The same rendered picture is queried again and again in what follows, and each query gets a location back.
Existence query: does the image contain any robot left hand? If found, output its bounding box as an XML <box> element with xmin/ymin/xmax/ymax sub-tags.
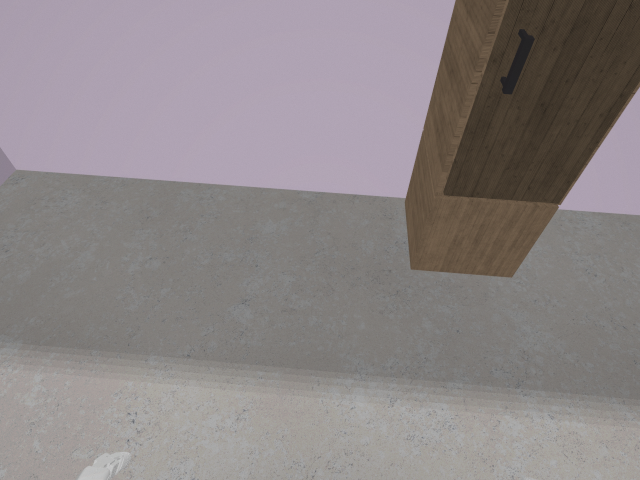
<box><xmin>75</xmin><ymin>452</ymin><xmax>132</xmax><ymax>480</ymax></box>

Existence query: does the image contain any cupboard door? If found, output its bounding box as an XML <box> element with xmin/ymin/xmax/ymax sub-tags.
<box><xmin>443</xmin><ymin>0</ymin><xmax>640</xmax><ymax>204</ymax></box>

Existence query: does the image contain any handle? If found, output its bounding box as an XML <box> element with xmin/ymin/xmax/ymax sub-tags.
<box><xmin>500</xmin><ymin>29</ymin><xmax>535</xmax><ymax>94</ymax></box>

